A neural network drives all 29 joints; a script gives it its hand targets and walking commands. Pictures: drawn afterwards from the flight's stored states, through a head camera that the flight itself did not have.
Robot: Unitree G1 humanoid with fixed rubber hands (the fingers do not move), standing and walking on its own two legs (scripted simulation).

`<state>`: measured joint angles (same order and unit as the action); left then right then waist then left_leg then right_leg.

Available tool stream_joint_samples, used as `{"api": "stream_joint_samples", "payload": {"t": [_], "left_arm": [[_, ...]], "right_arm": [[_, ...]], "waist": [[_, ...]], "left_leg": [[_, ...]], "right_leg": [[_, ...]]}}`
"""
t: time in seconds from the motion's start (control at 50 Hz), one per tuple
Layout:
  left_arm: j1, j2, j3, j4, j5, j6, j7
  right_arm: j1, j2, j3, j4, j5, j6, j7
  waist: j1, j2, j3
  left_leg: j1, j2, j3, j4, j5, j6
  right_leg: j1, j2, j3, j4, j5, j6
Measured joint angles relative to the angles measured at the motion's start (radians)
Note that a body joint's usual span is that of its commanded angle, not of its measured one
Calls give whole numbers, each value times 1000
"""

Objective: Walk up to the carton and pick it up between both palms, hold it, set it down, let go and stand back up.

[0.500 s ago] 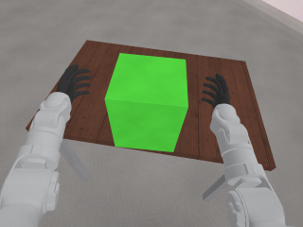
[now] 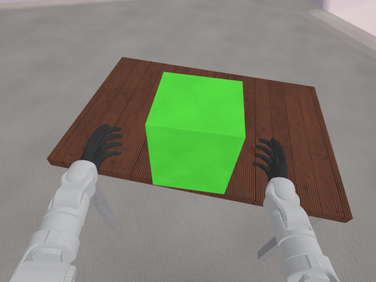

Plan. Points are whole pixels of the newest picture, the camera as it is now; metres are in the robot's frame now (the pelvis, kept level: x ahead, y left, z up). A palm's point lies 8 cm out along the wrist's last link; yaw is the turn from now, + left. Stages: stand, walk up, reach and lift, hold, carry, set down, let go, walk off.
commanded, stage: set down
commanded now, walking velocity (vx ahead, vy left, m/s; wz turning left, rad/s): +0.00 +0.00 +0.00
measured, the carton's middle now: (195, 135) +0.48 +0.02 +0.01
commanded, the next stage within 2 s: none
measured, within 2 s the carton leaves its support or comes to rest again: neither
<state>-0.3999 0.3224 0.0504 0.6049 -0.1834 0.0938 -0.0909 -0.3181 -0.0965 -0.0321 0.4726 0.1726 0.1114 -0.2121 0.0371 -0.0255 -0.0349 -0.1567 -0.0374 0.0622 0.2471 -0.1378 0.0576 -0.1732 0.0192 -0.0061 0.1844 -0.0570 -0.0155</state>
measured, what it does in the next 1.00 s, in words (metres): stands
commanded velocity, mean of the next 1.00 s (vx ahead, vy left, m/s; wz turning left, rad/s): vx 0.00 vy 0.00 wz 0.00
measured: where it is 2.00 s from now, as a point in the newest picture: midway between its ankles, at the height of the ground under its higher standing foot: outside the picture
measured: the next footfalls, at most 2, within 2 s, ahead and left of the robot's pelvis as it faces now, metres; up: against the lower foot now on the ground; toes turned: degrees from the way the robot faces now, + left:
none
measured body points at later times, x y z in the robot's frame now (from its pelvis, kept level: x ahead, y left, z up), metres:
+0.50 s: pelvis +0.01 +0.00 +0.00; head +0.01 +0.01 +0.44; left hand +0.28 +0.25 +0.00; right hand +0.29 -0.16 +0.00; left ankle -0.01 +0.07 -0.75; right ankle +0.02 -0.12 -0.75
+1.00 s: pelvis +0.03 +0.00 -0.01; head +0.02 +0.01 +0.44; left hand +0.23 +0.24 -0.04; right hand +0.25 -0.17 -0.05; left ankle -0.01 +0.07 -0.75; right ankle +0.02 -0.12 -0.75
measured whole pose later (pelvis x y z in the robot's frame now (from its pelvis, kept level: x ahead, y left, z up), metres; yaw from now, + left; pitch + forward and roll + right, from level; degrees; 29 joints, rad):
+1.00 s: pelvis +0.03 +0.00 -0.01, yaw -1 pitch +2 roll -1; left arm 0.19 0.32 -0.04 0.37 -0.16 -0.03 -0.09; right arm 0.22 -0.08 0.12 0.44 0.17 -0.14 -0.21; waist 0.08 -0.01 -0.07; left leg -0.14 -0.01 0.08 0.37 -0.27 0.05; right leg -0.17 0.04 0.01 0.32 -0.18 -0.02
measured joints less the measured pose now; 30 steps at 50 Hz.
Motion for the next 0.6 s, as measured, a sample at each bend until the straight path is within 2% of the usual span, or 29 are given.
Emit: {"api": "stream_joint_samples", "payload": {"t": [0.34, 0.6], "left_arm": [[204, -14, -39, -44, -23, -126, -17], [387, -2, -57, -68, -22, -273, -33]], "right_arm": [[231, 23, 65, -38, 5, -150, -10], [360, 32, 108, 34, 1, -339, 14]], "waist": [[24, 9, 14], [38, 9, 2]], "left_leg": [[20, 10, 7, 72, -56, -1], [-10, 16, 8, 138, -100, -4]], "right_leg": [[12, 8, 6, 81, -57, 1], [-24, 13, 6, 158, -106, -1]]}}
